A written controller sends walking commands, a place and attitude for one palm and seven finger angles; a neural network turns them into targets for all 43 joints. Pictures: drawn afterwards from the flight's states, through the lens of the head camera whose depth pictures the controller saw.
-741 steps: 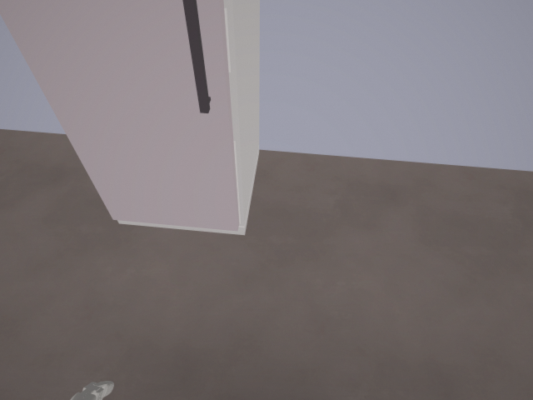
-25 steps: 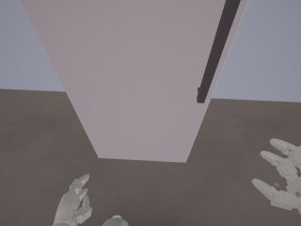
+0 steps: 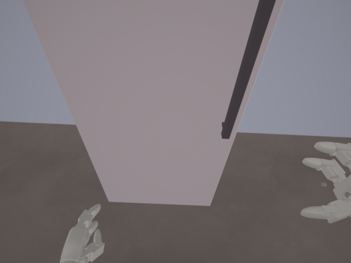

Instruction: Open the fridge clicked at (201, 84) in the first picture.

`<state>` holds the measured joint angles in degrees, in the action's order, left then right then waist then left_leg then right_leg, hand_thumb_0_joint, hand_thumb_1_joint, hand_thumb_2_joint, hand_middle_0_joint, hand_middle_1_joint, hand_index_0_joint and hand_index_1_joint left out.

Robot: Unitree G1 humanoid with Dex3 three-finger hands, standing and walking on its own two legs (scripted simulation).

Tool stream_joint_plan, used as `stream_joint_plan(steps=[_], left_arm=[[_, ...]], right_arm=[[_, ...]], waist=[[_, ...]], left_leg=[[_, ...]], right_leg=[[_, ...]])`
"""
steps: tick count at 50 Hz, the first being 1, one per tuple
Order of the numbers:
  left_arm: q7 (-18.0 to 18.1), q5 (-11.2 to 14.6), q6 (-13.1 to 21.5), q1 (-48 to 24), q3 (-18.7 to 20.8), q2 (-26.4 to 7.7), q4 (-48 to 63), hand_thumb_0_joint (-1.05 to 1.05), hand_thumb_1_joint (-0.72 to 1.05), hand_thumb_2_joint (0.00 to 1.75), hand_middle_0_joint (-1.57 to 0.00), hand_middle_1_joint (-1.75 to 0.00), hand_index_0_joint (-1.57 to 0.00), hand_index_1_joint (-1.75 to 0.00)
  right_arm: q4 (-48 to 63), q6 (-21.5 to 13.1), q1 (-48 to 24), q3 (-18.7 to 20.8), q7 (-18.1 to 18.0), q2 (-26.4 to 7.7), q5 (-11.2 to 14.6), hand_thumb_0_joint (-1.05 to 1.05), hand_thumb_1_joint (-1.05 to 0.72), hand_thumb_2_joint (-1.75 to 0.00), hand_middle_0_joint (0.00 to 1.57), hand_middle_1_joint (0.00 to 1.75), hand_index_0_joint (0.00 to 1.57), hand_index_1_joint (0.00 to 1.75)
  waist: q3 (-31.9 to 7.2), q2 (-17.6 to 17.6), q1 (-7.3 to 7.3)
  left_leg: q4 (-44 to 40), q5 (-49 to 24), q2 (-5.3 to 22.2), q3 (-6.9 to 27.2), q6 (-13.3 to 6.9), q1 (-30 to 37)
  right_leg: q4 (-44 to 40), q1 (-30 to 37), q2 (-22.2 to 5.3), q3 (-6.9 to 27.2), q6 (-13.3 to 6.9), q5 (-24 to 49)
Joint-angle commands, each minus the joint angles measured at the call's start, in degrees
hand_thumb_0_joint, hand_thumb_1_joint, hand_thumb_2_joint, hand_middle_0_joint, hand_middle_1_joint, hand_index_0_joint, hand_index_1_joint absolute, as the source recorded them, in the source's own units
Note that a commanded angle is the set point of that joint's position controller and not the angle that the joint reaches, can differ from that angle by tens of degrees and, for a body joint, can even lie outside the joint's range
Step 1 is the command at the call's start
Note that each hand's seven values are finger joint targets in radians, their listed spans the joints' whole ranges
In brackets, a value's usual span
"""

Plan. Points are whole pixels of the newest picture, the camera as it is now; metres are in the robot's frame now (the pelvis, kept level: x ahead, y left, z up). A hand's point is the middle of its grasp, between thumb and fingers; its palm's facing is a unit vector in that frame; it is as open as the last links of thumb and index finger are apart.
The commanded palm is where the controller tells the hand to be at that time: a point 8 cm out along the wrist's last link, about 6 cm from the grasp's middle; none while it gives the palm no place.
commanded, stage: raise the hand to about handle height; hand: right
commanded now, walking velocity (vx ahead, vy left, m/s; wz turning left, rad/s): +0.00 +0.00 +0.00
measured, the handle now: (242, 69) +0.52 -0.16 +0.21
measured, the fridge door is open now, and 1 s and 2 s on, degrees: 0 0 0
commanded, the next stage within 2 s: move the hooked fingers beside the handle in 0.82 s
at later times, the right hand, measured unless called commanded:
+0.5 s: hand (324, 150) +0.29 -0.27 +0.18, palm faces +0.09 +0.99 -0.05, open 14.0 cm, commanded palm +0.25 -0.31 +0.18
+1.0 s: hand (325, 154) +0.28 -0.27 +0.17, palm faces +0.11 +0.99 -0.03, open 14.0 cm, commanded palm +0.26 -0.30 +0.18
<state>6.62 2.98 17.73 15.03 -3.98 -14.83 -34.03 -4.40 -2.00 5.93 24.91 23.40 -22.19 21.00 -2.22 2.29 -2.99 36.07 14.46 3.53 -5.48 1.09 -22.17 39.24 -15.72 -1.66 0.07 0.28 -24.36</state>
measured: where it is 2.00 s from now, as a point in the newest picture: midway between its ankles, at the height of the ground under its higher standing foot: outside the picture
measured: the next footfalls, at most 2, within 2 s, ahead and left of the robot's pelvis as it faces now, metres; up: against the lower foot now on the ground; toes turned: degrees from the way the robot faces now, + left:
none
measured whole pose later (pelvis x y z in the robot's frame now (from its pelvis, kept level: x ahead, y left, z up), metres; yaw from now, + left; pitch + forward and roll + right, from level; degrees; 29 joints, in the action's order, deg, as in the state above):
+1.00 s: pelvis +0.00 +0.01 +0.01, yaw +1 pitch -2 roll +0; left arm 7.0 4.2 13.4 14.4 -4.4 -15.2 -34.2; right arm -10.6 7.5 -6.4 26.7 23.3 -24.5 18.9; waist -0.3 3.1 -3.2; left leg 28.2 10.7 2.7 -5.1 0.3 -15.0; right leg 29.3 -7.5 -2.0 -0.6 1.1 -19.4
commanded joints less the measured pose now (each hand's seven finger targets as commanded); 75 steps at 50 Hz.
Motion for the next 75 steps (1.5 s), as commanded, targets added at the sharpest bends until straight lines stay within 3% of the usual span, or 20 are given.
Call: stream_joint_plan(steps=[1, 5, 9, 16, 18, 21, 23, 28, 29, 33, 35, 37, 44, 46, 52, 57, 66, 69, 72, 75], left_arm=[[0.79, 0.29, 2.81, -4.76, 3.06, -7.10, 8.33, 0.00, 0.90, 0.90, -0.20, -0.30, -0.20, -0.30], [0.93, 0.53, 2.40, -5.19, 2.72, -6.94, 7.90, 0.00, 0.90, 0.90, -0.20, -0.30, -0.20, -0.30], [1.03, 0.67, 1.81, -5.51, 2.56, -7.03, 7.92, 0.00, 0.90, 0.90, -0.20, -0.30, -0.20, -0.30], [0.93, 1.17, 0.59, -6.51, 2.33, -6.93, 8.28, 0.00, 0.90, 0.90, -0.20, -0.30, -0.20, -0.30], [0.73, 1.31, 0.23, -6.13, 2.44, -7.06, 8.27, 0.00, 0.90, 0.90, -0.20, -0.30, -0.20, -0.30], [0.14, 1.48, -0.75, -6.24, 2.78, -7.52, 8.70, 0.00, 0.90, 0.90, -0.20, -0.30, -0.20, -0.30], [0.08, 1.49, -0.89, -6.92, 2.83, -7.31, 9.39, 0.00, 0.90, 0.90, -0.20, -0.30, -0.20, -0.30], [0.37, 1.11, -0.58, -6.63, 2.96, -6.73, 9.55, 0.00, 0.90, 0.90, -0.20, -0.30, -0.20, -0.30], [0.36, 1.00, -0.66, -6.62, 2.87, -6.76, 9.24, 0.00, 0.90, 0.90, -0.20, -0.30, -0.20, -0.30], [0.85, 1.20, -0.52, -6.57, 2.70, -6.69, 8.83, 0.00, 0.90, 0.90, -0.20, -0.30, -0.20, -0.30], [0.93, 1.13, -0.65, -6.33, 2.85, -6.98, 8.69, 0.00, 0.90, 0.90, -0.20, -0.30, -0.20, -0.30], [0.88, 1.29, -0.67, -6.79, 2.68, -6.86, 8.78, 0.00, 0.90, 0.90, -0.20, -0.30, -0.20, -0.30], [0.67, 1.35, -1.18, -6.73, 2.70, -7.04, 8.77, 0.00, 0.90, 0.90, -0.20, -0.30, -0.20, -0.30], [0.73, 1.29, -1.17, -7.02, 2.65, -6.98, 9.07, 0.00, 0.90, 0.90, -0.20, -0.30, -0.20, -0.30], [1.59, 1.26, -1.19, -6.13, 2.57, -7.20, 7.91, 0.00, 0.90, 0.90, -0.20, -0.30, -0.20, -0.30], [1.88, 1.16, -1.33, -5.75, 2.55, -7.29, 7.72, 0.00, 0.90, 0.90, -0.20, -0.30, -0.20, -0.30], [0.78, 0.92, -2.09, -5.13, 2.82, -7.50, 8.47, 0.00, 0.90, 0.90, -0.20, -0.30, -0.20, -0.30], [0.44, 0.83, -2.64, -4.62, 3.18, -7.75, 8.34, 0.00, 0.90, 0.90, -0.20, -0.30, -0.20, -0.30], [0.46, 1.00, -2.81, -4.85, 3.06, -7.18, 8.66, 0.00, 0.90, 0.90, -0.20, -0.30, -0.20, -0.30], [0.96, 1.03, -2.91, -4.27, 3.13, -7.41, 7.94, 0.00, 0.90, 0.90, -0.20, -0.30, -0.20, -0.30]], right_arm=[[11.39, -2.01, -14.97, 6.81, 0.20, -14.91, 0.85, 0.00, 0.50, -0.30, 0.30, 1.20, 0.30, 1.20], [10.95, -0.35, -19.33, 6.60, 0.44, -15.72, 0.41, 0.00, 0.50, -0.30, 0.30, 1.20, 0.30, 1.20], [8.50, 1.88, -22.07, 7.96, 0.24, -17.70, 0.20, 0.00, 0.50, -0.30, 0.30, 1.20, 0.30, 1.20], [7.21, 4.91, -29.47, 8.27, 0.52, -19.80, -0.68, 0.00, 0.50, -0.30, 0.30, 1.20, 0.30, 1.20], [4.06, 5.86, -26.29, 7.00, 0.96, -17.50, -0.65, 0.00, 0.50, -0.30, 0.30, 1.20, 0.30, 1.20], [2.35, 7.10, -23.91, 7.29, 1.84, -17.52, -0.23, 0.00, 0.50, -0.30, 0.30, 1.20, 0.30, 1.20], [5.91, 6.84, -26.35, 7.41, 1.30, -18.21, -0.54, 0.00, 0.50, -0.30, 0.30, 1.20, 0.30, 1.20], [9.73, 4.57, -27.13, 9.57, -0.52, -19.48, -0.49, 0.00, 0.50, -0.30, 0.30, 1.20, 0.30, 1.20], [9.72, 4.42, -26.85, 9.82, -0.79, -20.04, -0.49, 0.00, 0.50, -0.30, 0.30, 1.20, 0.30, 1.20], [8.30, 4.90, -28.35, 7.77, -0.83, -18.40, -1.36, 0.00, 0.50, -0.30, 0.30, 1.20, 0.30, 1.20], [7.52, 5.28, -27.72, 8.04, -0.54, -18.62, -1.16, 0.00, 0.50, -0.30, 0.30, 1.20, 0.30, 1.20], [7.83, 5.49, -28.30, 7.20, -0.04, -17.98, -1.17, 0.00, 0.50, -0.30, 0.30, 1.20, 0.30, 1.20], [5.93, 5.97, -27.05, 7.09, 0.33, -17.78, -0.60, 0.00, 0.50, -0.30, 0.30, 1.20, 0.30, 1.20], [6.19, 6.07, -27.84, 7.15, 0.14, -17.93, -0.80, 0.00, 0.50, -0.30, 0.30, 1.20, 0.30, 1.20], [2.72, 4.69, -35.89, 5.08, -0.79, -17.93, -1.90, 0.00, 0.50, -0.30, 0.30, 1.20, 0.30, 1.20], [-0.36, 3.82, -40.56, 3.96, -0.84, -18.51, -2.83, 0.00, 0.50, -0.30, 0.30, 1.20, 0.30, 1.20], [-2.98, 3.84, -39.38, 4.13, -1.85, -17.59, -3.15, 0.00, 0.50, -0.30, 0.30, 1.20, 0.30, 1.20], [-3.67, 3.86, -37.99, 6.42, -2.52, -19.49, -3.21, 0.00, 0.50, -0.30, 0.30, 1.20, 0.30, 1.20], [-1.05, 3.43, -41.54, 3.53, -2.93, -16.84, -3.73, 0.00, 0.50, -0.30, 0.30, 1.20, 0.30, 1.20], [-2.19, 2.94, -44.88, 1.61, -3.45, -15.58, -4.07, 0.00, 0.50, -0.30, 0.30, 1.20, 0.30, 1.20]], waist=[[-8.27, 2.63, 0.23], [-7.51, 4.02, 0.34], [-6.66, 1.59, -0.10], [-8.78, 2.22, 0.00], [-7.73, 1.17, 0.04], [-6.94, -1.37, -0.21], [-8.10, 1.51, -0.21], [-10.76, 1.43, -0.29], [-10.03, 0.51, -0.50], [-7.38, 4.51, 0.16], [-8.15, 0.27, 0.23], [-7.74, 3.03, 0.24], [-6.11, 0.00, 0.19], [-6.45, 1.21, 0.21], [-6.18, 1.44, 1.79], [-8.77, 2.84, 1.89], [-10.97, 1.00, 0.55], [-11.07, -0.37, 0.08], [-11.63, 2.93, 0.84], [-10.67, 1.00, 1.87]], left_leg=[[-5.30, -10.06, -2.63, 1.16, -1.73, 13.14], [-6.82, -10.81, -2.60, 1.23, -1.77, 14.33], [-8.33, -9.91, -2.55, 1.25, -1.75, 15.63], [-9.53, -11.57, -2.31, 1.56, -1.69, 17.64], [-9.46, -12.24, -2.38, 1.21, -1.73, 17.18], [-9.70, -12.03, -2.18, 1.86, -1.39, 17.32], [-9.74, -11.03, -2.17, 1.80, -1.59, 17.15], [-9.65, -13.12, -2.44, 2.06, -1.40, 19.21], [-9.88, -13.24, -2.46, 2.33, -1.43, 19.81], [-10.45, -11.73, -2.48, 2.08, -1.64, 17.42], [-10.49, -12.21, -2.52, 2.10, -1.39, 18.62], [-10.66, -11.66, -2.50, 2.12, -1.58, 18.02], [-11.36, -9.32, -2.63, 2.29, -1.50, 17.32], [-11.29, -8.43, -2.54, 2.29, -1.55, 17.04], [-11.66, -6.37, -2.71, 2.39, -1.49, 15.26], [-10.93, -8.11, -2.39, 2.47, -1.82, 16.33], [-9.31, -13.73, -2.28, 1.78, -2.21, 18.07], [-9.34, -14.58, -2.41, 1.83, -2.28, 18.65], [-9.17, -15.22, -2.39, 1.93, -2.33, 17.39], [-9.59, -13.40, -2.58, 1.89, -2.20, 16.02]], right_leg=[[-10.01, -3.13, 1.43, 0.66, -0.51, 18.06], [-11.60, -1.21, 1.45, 0.40, -0.51, 18.55], [-12.95, -0.87, 1.45, 0.62, -0.68, 17.92], [-14.45, 1.40, 1.74, 0.23, -0.90, 19.07], [-14.55, 1.07, 1.81, 0.06, -0.84, 19.59], [-14.28, -0.27, 1.81, -0.57, -1.00, 18.79], [-14.49, 0.94, 1.94, -0.52, -0.87, 18.46], [-14.43, 2.34, 1.97, -0.97, -1.07, 20.11], [-14.25, 1.80, 1.74, -1.08, -1.11, 20.20], [-15.20, 2.36, 2.04, -0.98, -0.94, 18.47], [-15.16, 2.10, 1.83, -0.94, -1.21, 18.79], [-15.37, 2.34, 1.97, -0.91, -1.01, 18.34], [-15.41, 1.20, 1.73, -0.89, -0.96, 16.65], [-15.66, 1.33, 1.83, -0.73, -0.94, 16.04], [-15.65, 1.41, 1.87, -0.45, -0.92, 14.23], [-15.44, 1.48, 1.92, -0.27, -0.81, 15.45], [-15.65, 0.34, 1.76, -0.58, -0.41, 19.73], [-15.41, -0.15, 1.59, -0.88, -0.48, 20.58], [-15.53, 1.40, 1.66, -1.10, -0.27, 21.18], [-15.66, 1.58, 1.47, -0.80, -0.45, 19.56]])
